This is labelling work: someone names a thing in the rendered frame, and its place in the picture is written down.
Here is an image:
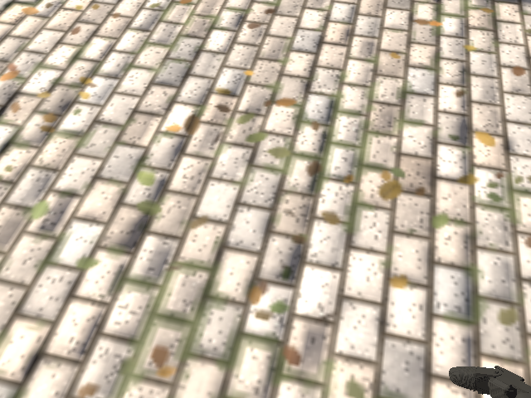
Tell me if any robot right hand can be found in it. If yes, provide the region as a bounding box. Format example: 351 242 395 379
449 366 531 398

